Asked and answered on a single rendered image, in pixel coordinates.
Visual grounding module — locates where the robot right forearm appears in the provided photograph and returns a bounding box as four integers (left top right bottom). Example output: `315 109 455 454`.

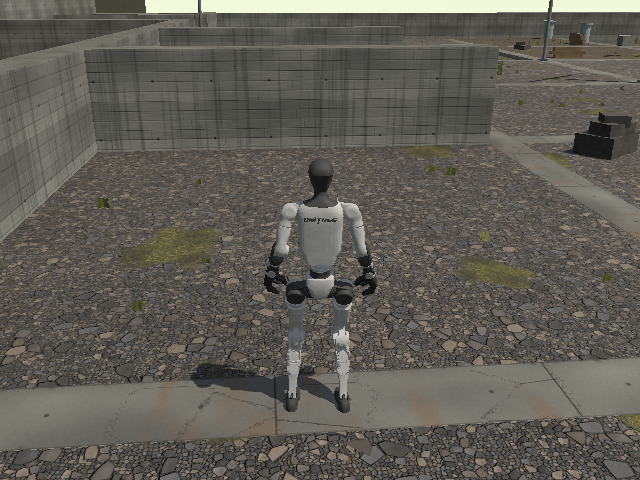
357 242 376 279

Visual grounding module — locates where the robot left foot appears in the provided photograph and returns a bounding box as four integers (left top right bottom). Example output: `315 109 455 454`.
286 387 301 412

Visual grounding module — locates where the left robot upper arm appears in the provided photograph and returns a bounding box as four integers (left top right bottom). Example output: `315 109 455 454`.
273 202 300 258

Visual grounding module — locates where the robot foot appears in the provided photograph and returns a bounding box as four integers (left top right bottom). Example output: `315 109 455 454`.
286 387 301 412
334 387 350 413

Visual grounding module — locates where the robot left forearm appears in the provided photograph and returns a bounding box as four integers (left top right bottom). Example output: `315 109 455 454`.
266 242 284 278

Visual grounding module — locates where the right robot hand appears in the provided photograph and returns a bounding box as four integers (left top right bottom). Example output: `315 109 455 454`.
354 274 378 296

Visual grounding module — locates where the robot right foot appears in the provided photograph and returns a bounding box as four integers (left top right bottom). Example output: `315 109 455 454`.
334 387 350 413

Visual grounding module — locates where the right robot upper arm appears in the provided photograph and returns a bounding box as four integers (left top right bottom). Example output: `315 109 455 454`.
341 202 368 258

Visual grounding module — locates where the left robot hand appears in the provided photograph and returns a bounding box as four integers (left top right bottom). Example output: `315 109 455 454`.
263 274 287 294

